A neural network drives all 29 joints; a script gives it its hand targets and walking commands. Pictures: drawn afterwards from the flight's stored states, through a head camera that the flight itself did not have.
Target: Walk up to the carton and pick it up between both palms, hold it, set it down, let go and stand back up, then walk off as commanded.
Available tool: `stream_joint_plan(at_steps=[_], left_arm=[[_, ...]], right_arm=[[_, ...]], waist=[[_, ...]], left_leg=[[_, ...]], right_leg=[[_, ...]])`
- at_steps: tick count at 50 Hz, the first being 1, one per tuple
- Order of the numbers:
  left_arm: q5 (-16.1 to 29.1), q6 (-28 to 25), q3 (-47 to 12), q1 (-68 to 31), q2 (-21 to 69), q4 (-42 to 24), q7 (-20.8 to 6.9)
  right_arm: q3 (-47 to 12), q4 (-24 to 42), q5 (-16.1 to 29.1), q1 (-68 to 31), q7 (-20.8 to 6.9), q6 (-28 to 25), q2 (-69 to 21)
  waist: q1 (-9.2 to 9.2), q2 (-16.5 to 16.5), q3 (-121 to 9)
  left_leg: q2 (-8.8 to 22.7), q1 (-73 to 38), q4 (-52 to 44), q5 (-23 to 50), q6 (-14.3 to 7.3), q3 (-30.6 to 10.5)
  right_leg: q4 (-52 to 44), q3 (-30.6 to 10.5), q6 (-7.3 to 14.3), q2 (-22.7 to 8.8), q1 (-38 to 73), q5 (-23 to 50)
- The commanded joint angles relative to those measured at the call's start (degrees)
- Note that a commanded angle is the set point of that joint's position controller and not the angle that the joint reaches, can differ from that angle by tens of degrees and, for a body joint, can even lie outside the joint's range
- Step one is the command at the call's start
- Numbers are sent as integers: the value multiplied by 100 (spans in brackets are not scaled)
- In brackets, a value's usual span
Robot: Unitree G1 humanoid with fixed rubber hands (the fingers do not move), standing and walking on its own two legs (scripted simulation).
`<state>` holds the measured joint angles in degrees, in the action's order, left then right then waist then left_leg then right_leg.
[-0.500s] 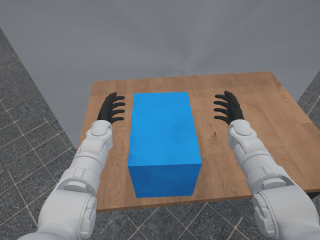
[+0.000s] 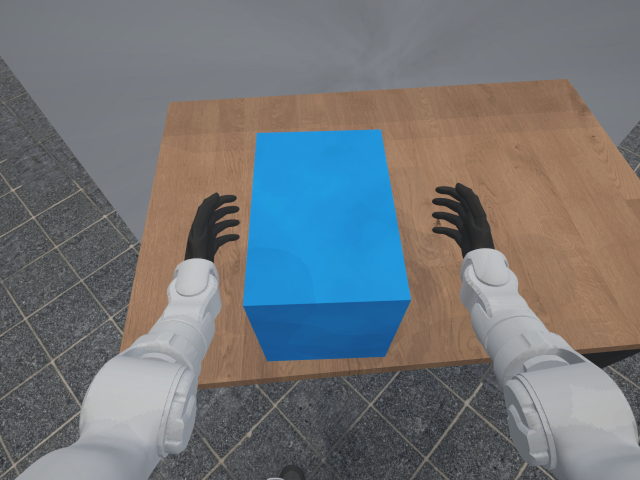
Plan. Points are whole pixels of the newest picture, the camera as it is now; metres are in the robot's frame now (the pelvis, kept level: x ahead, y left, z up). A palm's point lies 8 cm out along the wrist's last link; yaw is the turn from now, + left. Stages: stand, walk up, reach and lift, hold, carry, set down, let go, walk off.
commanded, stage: reach and lift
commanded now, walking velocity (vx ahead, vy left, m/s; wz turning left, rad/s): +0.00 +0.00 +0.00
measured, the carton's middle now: (322, 248) +0.44 +0.04 -0.03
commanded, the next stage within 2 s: none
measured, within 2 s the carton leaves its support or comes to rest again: neither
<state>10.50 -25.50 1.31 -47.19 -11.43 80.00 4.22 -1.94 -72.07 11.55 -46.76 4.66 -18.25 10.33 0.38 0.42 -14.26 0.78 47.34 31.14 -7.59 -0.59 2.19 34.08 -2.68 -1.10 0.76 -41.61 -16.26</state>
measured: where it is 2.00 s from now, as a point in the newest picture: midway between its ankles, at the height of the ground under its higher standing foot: outside the picture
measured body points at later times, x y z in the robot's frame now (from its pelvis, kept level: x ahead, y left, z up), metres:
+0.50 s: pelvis +0.01 +0.00 +0.00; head +0.12 +0.00 +0.43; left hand +0.44 +0.15 -0.01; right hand +0.44 -0.13 +0.01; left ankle +0.05 +0.11 -0.72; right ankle -0.02 -0.13 -0.72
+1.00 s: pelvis +0.00 +0.00 +0.00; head +0.10 +0.01 +0.44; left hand +0.42 +0.14 -0.01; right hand +0.42 -0.13 +0.01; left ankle +0.05 +0.11 -0.72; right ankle -0.02 -0.13 -0.72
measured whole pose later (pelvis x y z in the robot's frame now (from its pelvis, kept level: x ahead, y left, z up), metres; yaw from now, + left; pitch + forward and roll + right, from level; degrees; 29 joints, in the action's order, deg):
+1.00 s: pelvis +0.00 +0.00 +0.00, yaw +0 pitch +23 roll -1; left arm -14.5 -29.5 19.4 -46.8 -2.5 80.9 7.4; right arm 30.0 -73.4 -17.0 -44.5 8.2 -30.0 -2.9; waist 0.4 0.4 -12.5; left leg 0.8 46.8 32.1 -8.4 -0.7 2.2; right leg 34.7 -2.6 -1.1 0.8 -41.0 -16.9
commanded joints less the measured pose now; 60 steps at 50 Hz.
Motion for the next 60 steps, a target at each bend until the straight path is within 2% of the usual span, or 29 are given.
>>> stream_joint_plan(at_steps=[1,2,3,5,6,8,11,15,16,22,24,25,26,27,28,29,31,35,36,37,39,48,53,54,56,57,58,59,60], left_arm=[[6,-541,97,-2724,-319,-326,-38],[-55,-552,167,-2668,-362,-336,-51],[-90,-563,173,-2525,-241,-246,-54],[-247,-571,345,-2400,-231,-105,-102],[-296,-614,346,-2443,-155,-364,-111],[-449,-646,494,-2276,-55,-417,-98],[-726,-706,731,-2030,211,-615,-159],[-1115,-765,1035,-1944,504,-826,-136],[-1185,-759,1129,-2013,587,-753,-142],[-1853,-826,1403,-2247,1378,-1226,-156],[-2124,-758,1619,-2190,1632,-1164,-157],[-2305,-744,1596,-2265,1985,-1183,-195],[-2519,-733,1617,-2442,2498,-1087,-297],[-2757,-764,1583,-2517,3231,-1019,-452],[-2975,-805,1582,-2528,3776,-866,-602],[-3051,-848,1545,-2572,3869,-800,-617],[-3273,-873,1534,-2608,4004,-777,-623],[-3322,-917,1508,-2604,4054,-456,-566],[-3292,-924,1585,-2562,4015,-416,-555],[-3342,-930,1565,-2698,4037,-487,-548],[-3224,-970,1425,-2781,4123,-490,-513],[-3193,-935,1370,-2921,4137,-429,-416],[-3192,-944,1308,-2913,4254,-401,-403],[-3149,-943,1340,-2907,4154,-429,-402],[-3152,-953,1250,-2944,4283,-422,-388],[-3122,-958,1227,-3013,4225,-480,-384],[-3078,-966,1266,-2965,4304,-458,-390],[-3086,-958,1243,-3002,4250,-469,-375],[-3060,-969,1282,-2944,4289,-392,-385]], right_arm=[[292,289,98,-2371,59,-611,-60],[362,322,73,-2400,81,-646,-22],[243,453,79,-2391,67,-696,-164],[260,378,63,-2351,89,-757,-147],[317,466,13,-2355,105,-825,-189],[273,554,-28,-2295,134,-914,-239],[253,428,-118,-2083,158,-1046,-503],[567,332,-527,-1945,241,-1188,-658],[526,262,-595,-2040,246,-1194,-786],[1102,614,-1590,-2124,213,-1354,-1495],[1332,609,-1939,-2130,191,-1374,-1792],[1476,595,-2193,-2173,162,-1403,-2160],[1454,536,-2484,-2328,51,-1383,-2764],[1430,653,-2812,-2438,-127,-1398,-3569],[1264,773,-3085,-2493,-310,-1418,-4329],[1359,641,-3281,-2469,-340,-1424,-4456],[1605,316,-3693,-2220,-416,-1445,-4619],[1802,72,-4036,-2186,-496,-1458,-4755],[1778,-24,-4089,-2204,-492,-1428,-4777],[1813,-79,-4125,-2157,-509,-1420,-4833],[1863,-137,-4187,-2244,-504,-1446,-4847],[1953,-151,-4261,-2334,-499,-1345,-4942],[1953,-164,-4252,-2321,-475,-1353,-5066],[1980,-172,-4257,-2268,-487,-1338,-5011],[1921,-141,-4229,-2337,-479,-1368,-5036],[1907,-157,-4237,-2344,-470,-1348,-5031],[1927,-200,-4233,-2306,-460,-1345,-5036],[1920,-154,-4239,-2380,-455,-1348,-5075],[1872,-169,-4211,-2300,-461,-1348,-5081]], waist=[[-71,-50,-3844],[-54,-33,-3910],[85,-61,-3867],[3,5,-4002],[25,-114,-4178],[146,-182,-4246],[176,-203,-4128],[94,-247,-4043],[221,-231,-3891],[103,-255,-3917],[175,-117,-3771],[114,-206,-3695],[173,-179,-3537],[118,-108,-3566],[236,-25,-3469],[122,-12,-3302],[98,-36,-3158],[150,-3,-3028],[186,127,-2902],[213,23,-2914],[145,-2,-2912],[197,-14,-2892],[196,-60,-2928],[139,14,-2963],[135,-112,-3065],[188,-91,-3060],[95,19,-2961],[180,64,-3020],[135,-15,-3039]], left_leg=[[163,-3201,953,1499,365,-146],[163,-3223,997,1595,374,-157],[160,-3252,980,1663,374,-157],[134,-3200,1045,1978,382,-184],[128,-3287,1119,2207,425,-168],[144,-3422,1138,2486,468,-180],[122,-3432,1186,2808,470,-185],[128,-3532,1199,3012,511,-169],[117,-3448,1224,2954,498,-119],[109,-3698,1180,2942,499,-58],[111,-3714,1140,2800,481,21],[110,-3779,1111,2791,478,13],[108,-3722,1101,2717,447,38],[90,-3768,1027,2675,394,14],[84,-3726,1069,2708,362,77],[73,-3680,1048,2572,329,74],[107,-3799,914,2306,318,85],[124,-3542,869,1889,259,153],[121,-3464,834,1764,230,217],[132,-3466,800,1726,240,232],[148,-3463,796,1622,231,210],[194,-3524,770,1374,214,240],[191,-3474,779,1478,236,274],[192,-3462,791,1482,213,227],[185,-3527,798,1508,235,216],[195,-3437,818,1469,228,225],[186,-3404,792,1392,248,210],[181,-3344,831,1453,216,224],[185,-3356,811,1461,213,201]], right_leg=[[-74,565,2,91,-120,1206],[-26,571,-13,106,-141,1299],[-64,551,4,116,-104,1280],[-2,528,-32,124,54,1855],[52,548,-31,133,57,2029],[40,560,-14,169,62,2145],[37,518,-35,180,227,2591],[-8,535,-66,232,225,2787],[18,507,-90,211,186,2731],[-111,604,-37,232,264,2575],[-137,608,-48,226,329,2454],[-182,638,-13,235,373,2475],[-179,660,-7,197,429,2436],[-218,685,20,196,584,2476],[-157,647,19,154,690,2681],[-174,648,29,126,783,2772],[-210,665,33,132,840,2609],[-215,650,41,114,827,2324],[-224,642,46,105,909,2314],[-223,615,46,112,940,2281],[-288,663,42,123,836,2058],[-333,684,70,158,620,1527],[-302,681,70,165,716,1640],[-277,699,41,166,705,1659],[-259,716,40,171,686,1685],[-241,706,48,164,666,1626],[-261,711,50,177,714,1601],[-227,674,45,159,739,1661],[-236,698,38,158,715,1719]])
